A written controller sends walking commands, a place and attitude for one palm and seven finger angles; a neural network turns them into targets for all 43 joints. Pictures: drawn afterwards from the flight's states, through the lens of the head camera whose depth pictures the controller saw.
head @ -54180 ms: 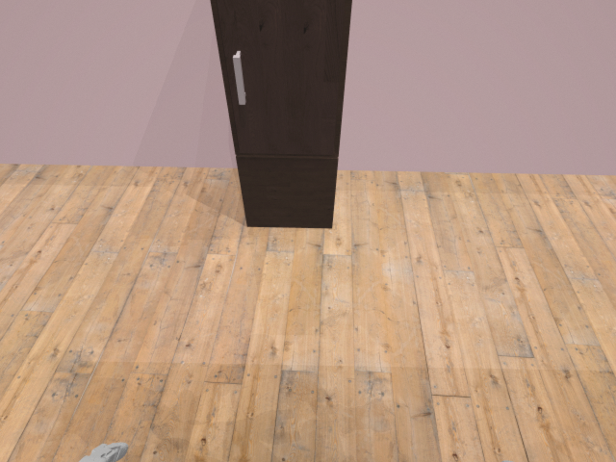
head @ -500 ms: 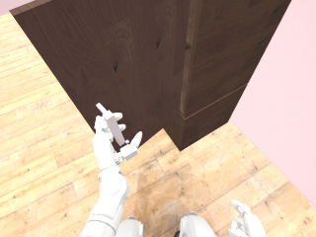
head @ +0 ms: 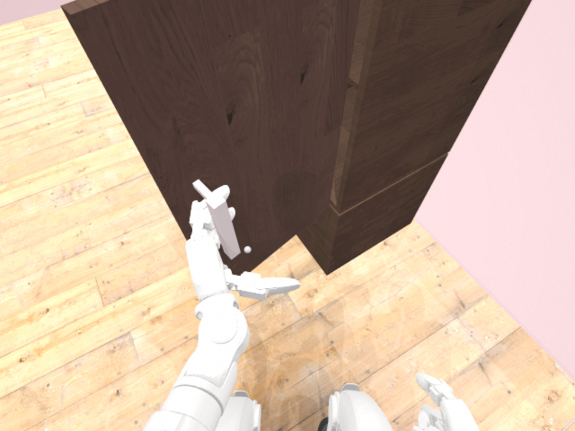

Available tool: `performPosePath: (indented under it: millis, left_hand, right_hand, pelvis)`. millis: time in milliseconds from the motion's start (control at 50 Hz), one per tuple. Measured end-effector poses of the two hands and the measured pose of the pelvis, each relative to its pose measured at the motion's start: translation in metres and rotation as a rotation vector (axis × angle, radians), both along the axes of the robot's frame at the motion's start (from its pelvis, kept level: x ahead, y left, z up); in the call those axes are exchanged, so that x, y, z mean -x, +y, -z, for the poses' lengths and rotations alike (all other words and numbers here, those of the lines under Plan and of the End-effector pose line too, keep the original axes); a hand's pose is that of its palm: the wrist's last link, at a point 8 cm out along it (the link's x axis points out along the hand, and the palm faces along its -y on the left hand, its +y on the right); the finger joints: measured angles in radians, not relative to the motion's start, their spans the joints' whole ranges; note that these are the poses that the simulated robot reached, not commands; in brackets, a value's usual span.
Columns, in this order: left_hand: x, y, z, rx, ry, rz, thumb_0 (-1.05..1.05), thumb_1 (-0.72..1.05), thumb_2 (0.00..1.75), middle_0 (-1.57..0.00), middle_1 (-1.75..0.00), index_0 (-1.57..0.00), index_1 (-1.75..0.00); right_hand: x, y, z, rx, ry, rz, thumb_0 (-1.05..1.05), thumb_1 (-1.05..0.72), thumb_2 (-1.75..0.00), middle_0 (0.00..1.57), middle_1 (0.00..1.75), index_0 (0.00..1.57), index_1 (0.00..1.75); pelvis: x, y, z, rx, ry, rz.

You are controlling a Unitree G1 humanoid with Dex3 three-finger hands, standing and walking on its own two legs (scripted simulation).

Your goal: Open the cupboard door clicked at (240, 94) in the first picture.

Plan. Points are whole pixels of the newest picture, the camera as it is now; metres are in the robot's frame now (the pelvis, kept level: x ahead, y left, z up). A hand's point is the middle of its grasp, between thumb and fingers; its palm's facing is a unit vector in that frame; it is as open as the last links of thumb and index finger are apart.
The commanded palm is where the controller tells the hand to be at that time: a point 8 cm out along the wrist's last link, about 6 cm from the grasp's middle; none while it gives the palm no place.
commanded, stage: slide the hand sideways off the handle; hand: left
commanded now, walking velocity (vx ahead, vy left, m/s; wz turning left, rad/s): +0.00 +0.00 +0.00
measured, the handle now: (217, 221) +0.40 +0.12 +0.03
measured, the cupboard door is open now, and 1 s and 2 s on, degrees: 100 100 100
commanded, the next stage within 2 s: draw the hand back to the body in 1.28 s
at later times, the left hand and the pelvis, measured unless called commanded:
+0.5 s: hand (234, 267) +0.33 +0.09 +0.03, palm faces -0.11 -0.99 +0.02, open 16.3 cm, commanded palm +0.29 +0.13 +0.03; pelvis +0.00 +0.02 +0.00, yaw +0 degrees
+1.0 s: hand (213, 315) +0.26 +0.11 +0.02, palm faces -0.10 -0.99 -0.04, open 16.4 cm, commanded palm +0.24 +0.17 +0.03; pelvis +0.02 +0.01 -0.01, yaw +0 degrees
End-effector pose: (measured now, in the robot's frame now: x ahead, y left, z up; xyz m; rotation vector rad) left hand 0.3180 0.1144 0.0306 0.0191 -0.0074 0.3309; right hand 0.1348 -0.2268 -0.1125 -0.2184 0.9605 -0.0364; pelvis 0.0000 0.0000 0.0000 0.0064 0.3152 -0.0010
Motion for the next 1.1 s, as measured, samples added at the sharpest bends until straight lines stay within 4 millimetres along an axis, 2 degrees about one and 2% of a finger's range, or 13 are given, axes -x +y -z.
performPosePath:
  millis: [120,240,320,400,520,680,840,980,1100]
  left_hand:
    - [0.001,0.003,0.001,-0.017,-0.007,0.01,-0.01,-0.5,0.3,-0.38,-0.62,-0.33,-0.65]
    - [0.001,0.026,0.001,-0.15,-0.019,0.352,-0.02,-0.5,0.3,-0.29,-0.46,-0.18,-0.49]
    - [0.002,0.03,-0.002,-0.057,0.024,0.478,-0.02,-0.51,0.3,-0.23,-0.38,-0.11,-0.4]
    - [0.005,0.028,-0.003,0.041,0.044,0.457,-0.02,-0.51,0.3,-0.12,-0.34,-0.15,-0.37]
    - [0.008,0.027,-0.002,0.034,0.015,0.434,-0.02,-0.5,0.3,-0.12,-0.38,-0.13,-0.36]
    - [0.035,0.034,-0.005,0.006,0.001,0.433,-0.02,-0.5,0.3,-0.1,-0.32,-0.09,-0.31]
    - [0.051,0.039,-0.004,0.003,0.037,0.425,-0.02,-0.5,0.3,-0.1,-0.28,-0.09,-0.28]
    - [0.066,0.045,0.003,-0.011,0.084,0.431,-0.02,-0.5,0.3,-0.13,-0.29,-0.12,-0.29]
    - [0.081,0.061,-0.003,-0.025,0.075,0.39,-0.02,-0.5,0.3,-0.15,-0.29,-0.14,-0.3]
  right_hand:
    - [0.0,0.005,0.002,0.001,0.002,-0.012,0.01,-0.91,-0.9,0.2,0.3,0.2,0.3]
    - [0.004,0.006,0.002,0.008,-0.012,-0.002,0.01,-0.91,-0.9,0.2,0.3,0.2,0.3]
    - [0.004,0.007,-0.002,0.002,-0.035,0.024,0.01,-0.91,-0.9,0.2,0.3,0.2,0.3]
    - [0.001,0.011,-0.012,-0.006,-0.067,0.031,0.01,-0.91,-0.9,0.2,0.3,0.2,0.3]
    - [-0.012,0.015,-0.018,-0.018,-0.11,0.017,0.01,-0.91,-0.9,0.2,0.3,0.2,0.3]
    - [-0.039,0.024,-0.016,-0.038,-0.119,-0.011,0.01,-0.91,-0.9,0.2,0.3,0.2,0.3]
    - [-0.067,0.03,-0.016,-0.047,-0.163,-0.037,0.01,-0.91,-0.9,0.2,0.3,0.2,0.3]
    - [-0.078,0.026,-0.017,-0.039,-0.196,-0.038,0.01,-0.91,-0.9,0.2,0.3,0.2,0.3]
    - [-0.077,0.015,-0.017,-0.025,-0.214,-0.028,0.01,-0.91,-0.9,0.2,0.3,0.2,0.3]
  pelvis:
    - [0.003,0.004,0.002,0.003,-0.001,-0.003]
    - [0.007,0.008,0.006,0.008,-0.015,-0.017]
    - [0.008,0.014,0.003,0.018,-0.034,-0.019]
    - [0.005,0.019,-0.002,0.012,-0.031,-0.01]
    - [-0.003,0.022,0.002,0.009,-0.009,0.006]
    - [-0.016,0.024,0.006,0.012,0.0,0.007]
    - [-0.022,0.019,0.009,0.013,0.013,-0.005]
    - [-0.025,0.011,0.012,0.011,0.018,-0.009]
    - [-0.023,0.003,0.015,0.011,0.012,-0.013]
